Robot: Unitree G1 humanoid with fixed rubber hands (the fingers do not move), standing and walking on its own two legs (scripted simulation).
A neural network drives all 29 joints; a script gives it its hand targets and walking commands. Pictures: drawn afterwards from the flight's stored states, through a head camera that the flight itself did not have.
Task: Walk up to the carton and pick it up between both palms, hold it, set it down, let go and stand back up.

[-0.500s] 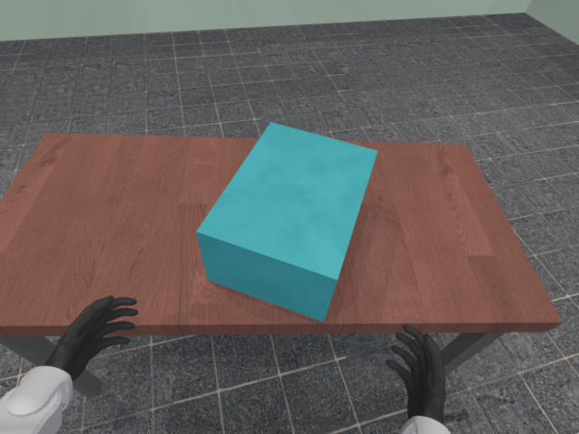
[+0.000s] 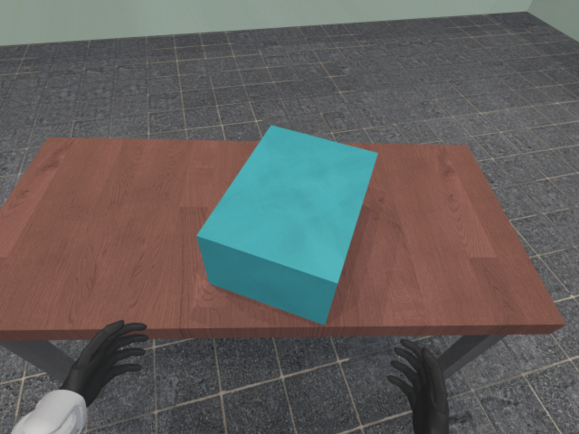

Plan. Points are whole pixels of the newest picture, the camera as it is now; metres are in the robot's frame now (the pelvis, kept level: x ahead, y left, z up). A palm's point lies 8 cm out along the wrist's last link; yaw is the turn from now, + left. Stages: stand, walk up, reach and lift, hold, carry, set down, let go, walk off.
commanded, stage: set down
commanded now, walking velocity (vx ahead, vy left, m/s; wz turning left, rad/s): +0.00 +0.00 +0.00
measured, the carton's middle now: (295, 216) +0.51 -0.02 -0.06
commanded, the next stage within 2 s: let go in 1.36 s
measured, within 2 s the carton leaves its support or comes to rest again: neither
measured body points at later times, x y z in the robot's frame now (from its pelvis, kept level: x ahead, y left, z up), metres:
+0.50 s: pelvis -0.01 -0.02 +0.00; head +0.00 -0.02 +0.45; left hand +0.20 +0.23 -0.05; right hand +0.16 -0.20 -0.05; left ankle +0.01 +0.10 -0.73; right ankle +0.01 -0.16 -0.73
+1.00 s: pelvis -0.01 -0.02 +0.00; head +0.01 -0.03 +0.45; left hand +0.19 +0.21 -0.07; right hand +0.16 -0.22 -0.07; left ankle +0.01 +0.10 -0.73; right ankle +0.01 -0.16 -0.73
